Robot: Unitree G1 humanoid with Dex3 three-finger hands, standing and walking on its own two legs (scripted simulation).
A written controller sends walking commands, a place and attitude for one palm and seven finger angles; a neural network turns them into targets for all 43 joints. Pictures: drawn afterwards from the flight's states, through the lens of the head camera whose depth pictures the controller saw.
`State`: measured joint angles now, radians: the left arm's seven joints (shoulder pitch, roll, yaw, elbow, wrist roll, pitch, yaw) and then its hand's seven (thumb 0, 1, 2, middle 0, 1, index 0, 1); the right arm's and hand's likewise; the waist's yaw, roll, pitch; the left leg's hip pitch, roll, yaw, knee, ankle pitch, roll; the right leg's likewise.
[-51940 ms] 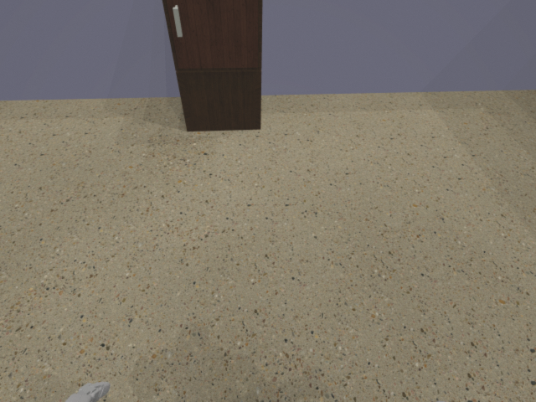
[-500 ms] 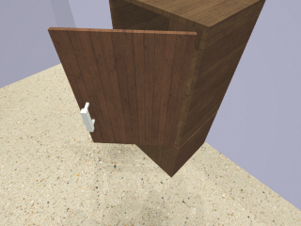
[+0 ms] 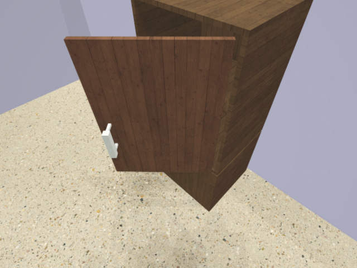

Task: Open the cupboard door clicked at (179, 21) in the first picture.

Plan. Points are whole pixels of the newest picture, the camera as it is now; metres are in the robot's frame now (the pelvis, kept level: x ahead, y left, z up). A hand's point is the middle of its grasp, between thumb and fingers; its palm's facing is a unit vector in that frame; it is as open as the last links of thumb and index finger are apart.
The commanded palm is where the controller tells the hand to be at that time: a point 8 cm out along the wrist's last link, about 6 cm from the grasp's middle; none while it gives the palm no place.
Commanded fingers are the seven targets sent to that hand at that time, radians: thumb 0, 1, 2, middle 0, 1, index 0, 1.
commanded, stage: look again from close up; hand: left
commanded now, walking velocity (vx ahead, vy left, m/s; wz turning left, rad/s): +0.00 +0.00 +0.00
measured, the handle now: (111, 140) +0.54 +0.28 -0.10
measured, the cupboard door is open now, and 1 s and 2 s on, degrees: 43 43 43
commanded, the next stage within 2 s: raise the hand with hooked fingers in 0.20 s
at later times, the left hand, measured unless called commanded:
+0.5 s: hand (91, 237) +0.19 +0.22 -0.04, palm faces +0.24 -0.97 -0.11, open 7.6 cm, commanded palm +0.11 +0.26 -0.07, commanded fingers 0.00 0.64 0.79 -0.22 -0.47 -0.22 -0.47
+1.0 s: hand (96, 250) +0.18 +0.21 -0.07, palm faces -0.07 -0.99 -0.08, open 10.3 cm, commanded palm +0.14 +0.28 -0.07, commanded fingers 0.00 0.06 0.54 -0.26 -0.84 -0.26 -0.84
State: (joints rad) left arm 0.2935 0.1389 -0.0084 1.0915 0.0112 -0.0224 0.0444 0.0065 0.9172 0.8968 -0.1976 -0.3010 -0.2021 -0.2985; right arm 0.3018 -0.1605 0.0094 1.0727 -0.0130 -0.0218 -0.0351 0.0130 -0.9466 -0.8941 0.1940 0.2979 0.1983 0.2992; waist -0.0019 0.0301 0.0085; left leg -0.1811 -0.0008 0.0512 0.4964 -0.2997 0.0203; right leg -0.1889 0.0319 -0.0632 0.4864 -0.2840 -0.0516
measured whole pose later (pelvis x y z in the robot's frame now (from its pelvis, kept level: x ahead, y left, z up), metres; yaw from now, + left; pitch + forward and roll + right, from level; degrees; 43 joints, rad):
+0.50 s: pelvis -0.01 +0.02 -0.01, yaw +2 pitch +4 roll +0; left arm 0.34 0.17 0.08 0.27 -0.16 -0.20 0.05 0.01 0.85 0.87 -0.20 -0.35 -0.20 -0.34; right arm 0.29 -0.26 -0.01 0.84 0.02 -0.25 -0.05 0.02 -0.93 -0.89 0.20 0.30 0.20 0.30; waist -0.03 0.02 -0.06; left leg -0.36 -0.05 0.04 0.63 -0.34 0.06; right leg -0.37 -0.02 -0.08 0.64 -0.34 -0.02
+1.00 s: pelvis -0.06 +0.00 -0.12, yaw +2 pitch +18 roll -3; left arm 0.24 0.30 0.21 0.07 -0.30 -0.43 -0.42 0.01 0.28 0.63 -0.24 -0.70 -0.24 -0.70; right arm 0.14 -0.18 0.06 0.56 0.03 -0.21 -0.05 0.01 -0.90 -0.89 0.20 0.30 0.21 0.30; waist 0.04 0.03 -0.13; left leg -1.08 0.02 -0.04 1.32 -0.56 0.02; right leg -1.03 0.01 -0.17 1.25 -0.54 -0.08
